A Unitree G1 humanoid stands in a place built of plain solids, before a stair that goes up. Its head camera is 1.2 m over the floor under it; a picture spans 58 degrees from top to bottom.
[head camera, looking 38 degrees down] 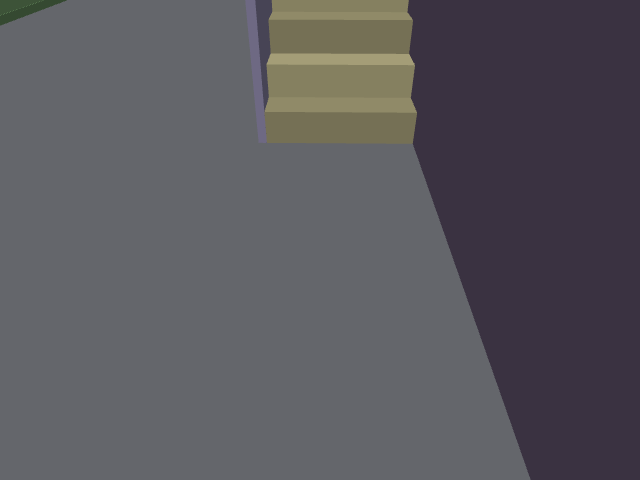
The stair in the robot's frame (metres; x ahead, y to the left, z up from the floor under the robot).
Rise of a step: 0.20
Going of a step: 0.25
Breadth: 0.92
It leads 1 degrees to the right of straight ahead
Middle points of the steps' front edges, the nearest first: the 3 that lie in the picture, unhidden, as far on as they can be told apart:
2.52 -0.12 0.20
2.77 -0.13 0.41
3.03 -0.13 0.61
